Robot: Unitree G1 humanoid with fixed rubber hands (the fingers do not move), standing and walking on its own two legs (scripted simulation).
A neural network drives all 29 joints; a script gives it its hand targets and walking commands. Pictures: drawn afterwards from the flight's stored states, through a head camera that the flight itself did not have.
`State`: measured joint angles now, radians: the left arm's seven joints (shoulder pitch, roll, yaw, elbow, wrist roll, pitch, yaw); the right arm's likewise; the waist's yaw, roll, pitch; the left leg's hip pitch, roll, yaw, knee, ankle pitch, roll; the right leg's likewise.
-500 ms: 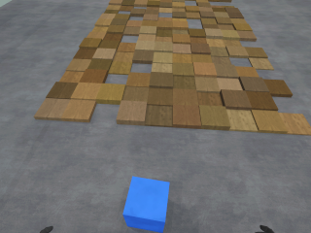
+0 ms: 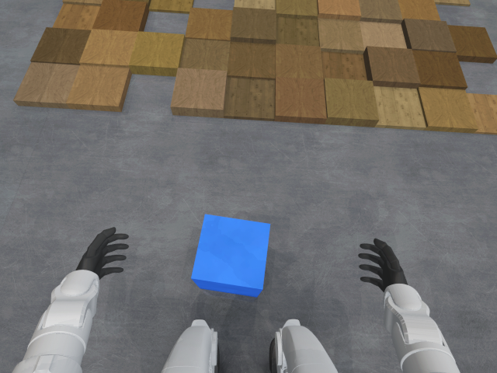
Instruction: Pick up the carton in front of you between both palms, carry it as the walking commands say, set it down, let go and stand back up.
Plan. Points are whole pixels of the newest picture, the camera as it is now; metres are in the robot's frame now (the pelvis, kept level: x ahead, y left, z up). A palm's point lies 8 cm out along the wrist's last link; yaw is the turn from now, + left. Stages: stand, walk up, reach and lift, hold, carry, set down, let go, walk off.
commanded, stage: reach and lift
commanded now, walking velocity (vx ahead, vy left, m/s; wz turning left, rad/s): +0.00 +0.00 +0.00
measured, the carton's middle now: (232, 258) +0.40 +0.03 -0.59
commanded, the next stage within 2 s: none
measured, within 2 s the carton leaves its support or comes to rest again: neither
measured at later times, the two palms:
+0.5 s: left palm (144, 196) +0.45 +0.22 -0.16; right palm (323, 223) +0.39 -0.16 -0.16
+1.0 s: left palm (167, 238) +0.42 +0.22 -0.41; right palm (305, 254) +0.38 -0.17 -0.40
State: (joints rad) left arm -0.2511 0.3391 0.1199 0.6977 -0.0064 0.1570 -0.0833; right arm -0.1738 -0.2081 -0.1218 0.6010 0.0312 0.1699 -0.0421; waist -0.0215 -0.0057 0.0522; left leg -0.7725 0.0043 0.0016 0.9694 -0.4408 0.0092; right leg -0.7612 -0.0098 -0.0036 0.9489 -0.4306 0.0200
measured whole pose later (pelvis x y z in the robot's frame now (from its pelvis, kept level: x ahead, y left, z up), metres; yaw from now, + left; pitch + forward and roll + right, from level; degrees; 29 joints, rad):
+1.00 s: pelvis -0.08 +0.00 -0.24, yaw -3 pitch +48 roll -4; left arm -1.14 0.43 0.10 0.96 -0.14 0.04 0.00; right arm -0.97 -0.13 -0.21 0.75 0.16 0.04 -0.20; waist -0.02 -0.02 0.02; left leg -2.16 0.01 -0.02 1.84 -0.52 0.02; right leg -2.13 0.01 -0.01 1.79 -0.51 0.04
